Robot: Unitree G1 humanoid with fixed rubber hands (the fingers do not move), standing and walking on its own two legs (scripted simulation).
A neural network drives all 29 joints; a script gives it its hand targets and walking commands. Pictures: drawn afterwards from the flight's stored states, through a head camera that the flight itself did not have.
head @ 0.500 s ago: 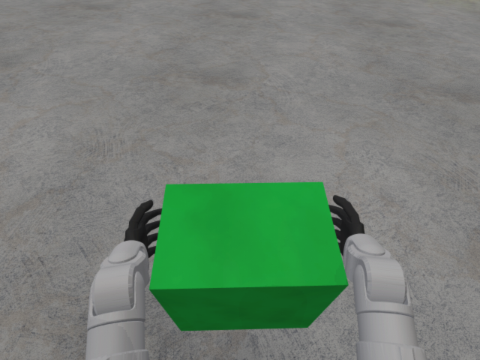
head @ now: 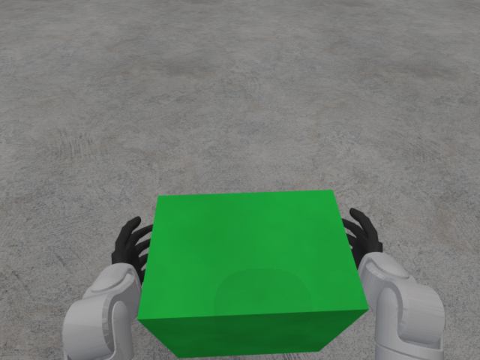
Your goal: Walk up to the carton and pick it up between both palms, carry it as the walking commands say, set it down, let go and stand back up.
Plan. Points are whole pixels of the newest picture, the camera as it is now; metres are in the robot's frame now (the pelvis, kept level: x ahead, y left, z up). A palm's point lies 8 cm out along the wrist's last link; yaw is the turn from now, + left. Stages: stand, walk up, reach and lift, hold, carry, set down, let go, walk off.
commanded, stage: carry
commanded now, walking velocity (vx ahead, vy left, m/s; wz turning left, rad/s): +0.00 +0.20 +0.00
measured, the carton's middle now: (247, 282) +0.25 -0.01 +0.02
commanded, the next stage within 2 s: none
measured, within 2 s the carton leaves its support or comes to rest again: neither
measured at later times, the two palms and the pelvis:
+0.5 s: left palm (65, 283) +0.23 +0.25 +0.08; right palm (312, 288) +0.21 -0.10 +0.08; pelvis -0.02 +0.09 -0.01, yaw -2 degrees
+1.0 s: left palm out of the picture +0.21 +0.33 +0.09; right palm (252, 309) +0.18 -0.01 +0.08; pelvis -0.04 +0.18 +0.00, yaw -3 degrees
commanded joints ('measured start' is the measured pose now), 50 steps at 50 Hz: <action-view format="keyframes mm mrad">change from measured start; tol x32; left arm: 1 -415 -671 -774 -177 -225 1 -77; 50 -294 -623 -725 -168 -207 -11 -104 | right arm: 1 -372 731 769 -173 180 9 90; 50 -286 687 840 -230 182 7 107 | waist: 1 31 31 -233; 16 27 173 -88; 26 43 -271 -204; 32 18 320 -57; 50 72 -66 -199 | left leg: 1 186 94 -48 -186 141 36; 22 12 149 -62 5 451 106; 26 -160 74 -62 238 -110 29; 32 108 271 -279 -246 249 119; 50 -78 50 60 -2 525 -210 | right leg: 1 63 -124 59 40 121 -33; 18 -66 -48 -103 211 -210 17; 27 196 -392 221 -171 120 -131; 37 -174 -56 -63 495 -292 17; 50 528 -186 -12 -347 -101 -84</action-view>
